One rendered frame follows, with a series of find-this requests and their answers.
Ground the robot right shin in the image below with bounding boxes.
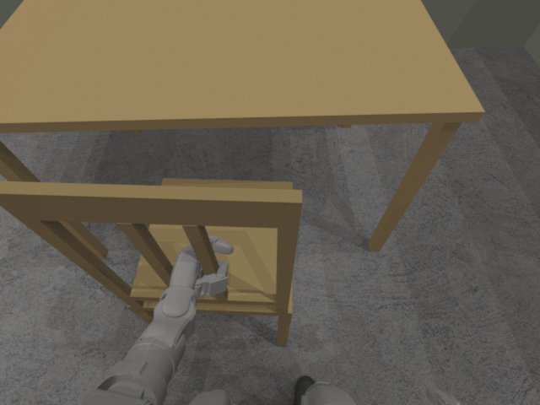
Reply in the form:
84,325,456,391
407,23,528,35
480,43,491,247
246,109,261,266
307,382,330,392

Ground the chair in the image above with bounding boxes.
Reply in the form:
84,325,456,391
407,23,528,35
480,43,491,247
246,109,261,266
0,178,302,347

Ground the right robot hand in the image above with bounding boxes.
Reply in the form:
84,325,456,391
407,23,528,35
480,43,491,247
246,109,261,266
426,386,460,405

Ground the left robot hand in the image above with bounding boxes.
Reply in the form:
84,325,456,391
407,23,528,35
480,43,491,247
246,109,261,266
169,232,234,298

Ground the table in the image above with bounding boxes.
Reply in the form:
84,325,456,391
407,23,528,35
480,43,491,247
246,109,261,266
0,0,485,260

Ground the left robot forearm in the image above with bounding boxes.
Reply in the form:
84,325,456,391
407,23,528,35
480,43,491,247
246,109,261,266
77,285,197,405

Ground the right robot thigh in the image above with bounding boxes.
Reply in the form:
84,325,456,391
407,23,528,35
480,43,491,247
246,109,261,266
300,386,357,405

